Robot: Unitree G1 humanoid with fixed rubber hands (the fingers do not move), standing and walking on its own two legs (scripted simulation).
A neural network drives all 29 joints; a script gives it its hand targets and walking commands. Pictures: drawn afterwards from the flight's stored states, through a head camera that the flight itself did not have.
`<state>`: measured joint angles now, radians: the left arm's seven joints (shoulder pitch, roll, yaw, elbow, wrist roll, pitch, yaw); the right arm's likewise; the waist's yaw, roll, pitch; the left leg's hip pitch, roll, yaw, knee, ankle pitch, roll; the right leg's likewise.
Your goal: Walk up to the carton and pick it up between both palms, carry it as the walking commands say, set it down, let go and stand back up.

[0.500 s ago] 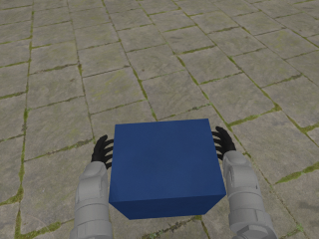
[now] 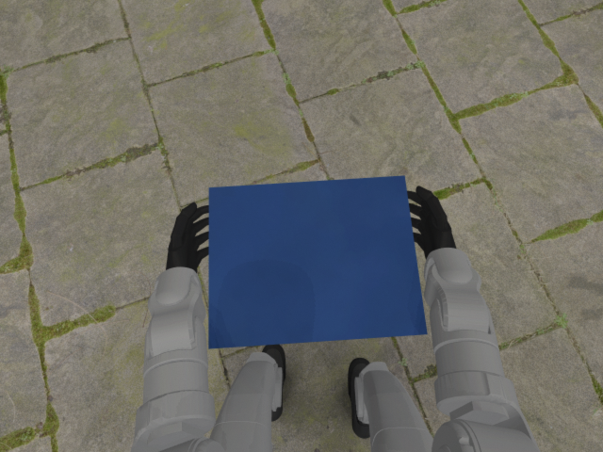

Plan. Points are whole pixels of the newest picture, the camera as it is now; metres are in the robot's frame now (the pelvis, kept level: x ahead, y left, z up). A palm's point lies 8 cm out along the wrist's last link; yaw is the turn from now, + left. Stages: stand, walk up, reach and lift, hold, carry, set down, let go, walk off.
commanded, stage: set down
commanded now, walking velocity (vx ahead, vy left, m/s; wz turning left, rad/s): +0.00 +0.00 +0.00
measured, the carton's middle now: (310, 271) +0.33 +0.02 -0.16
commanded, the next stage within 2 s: none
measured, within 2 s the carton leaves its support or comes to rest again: neither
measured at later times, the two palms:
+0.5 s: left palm (203, 252) +0.36 +0.19 -0.15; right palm (415, 235) +0.39 -0.14 -0.15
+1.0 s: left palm (216, 249) +0.38 +0.19 -0.24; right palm (399, 229) +0.42 -0.14 -0.23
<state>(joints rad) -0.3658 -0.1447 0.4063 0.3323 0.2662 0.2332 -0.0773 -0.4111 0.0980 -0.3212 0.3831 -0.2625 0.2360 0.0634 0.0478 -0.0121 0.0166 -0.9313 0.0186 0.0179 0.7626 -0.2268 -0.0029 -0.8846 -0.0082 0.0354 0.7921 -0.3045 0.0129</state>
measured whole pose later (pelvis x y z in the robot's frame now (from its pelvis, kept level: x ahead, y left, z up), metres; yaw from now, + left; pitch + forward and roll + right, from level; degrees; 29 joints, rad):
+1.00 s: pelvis -0.05 +0.00 -0.15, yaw +0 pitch +43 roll -1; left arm -0.79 -0.12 0.54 0.33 0.27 0.36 -0.06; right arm -0.84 0.01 -0.43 0.43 -0.23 0.34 0.09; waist 0.05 -0.04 -0.11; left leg -1.80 0.02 -0.01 1.41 -0.37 0.00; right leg -1.75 0.01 0.03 1.46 -0.47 0.02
